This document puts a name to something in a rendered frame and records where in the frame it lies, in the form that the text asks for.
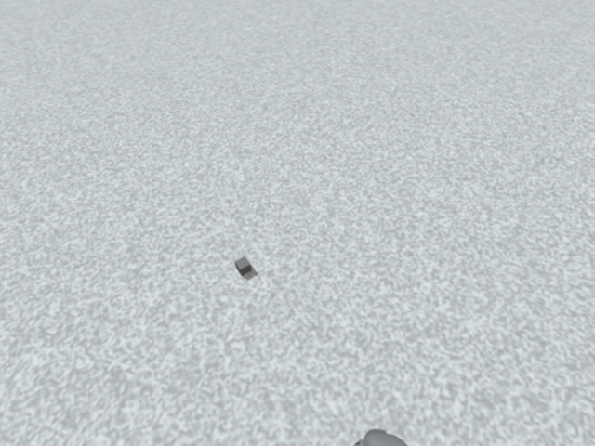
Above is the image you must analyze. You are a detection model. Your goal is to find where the cube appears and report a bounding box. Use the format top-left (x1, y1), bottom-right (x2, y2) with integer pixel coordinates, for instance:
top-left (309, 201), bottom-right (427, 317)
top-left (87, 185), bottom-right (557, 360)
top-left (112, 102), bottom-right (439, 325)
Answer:
top-left (235, 256), bottom-right (252, 276)

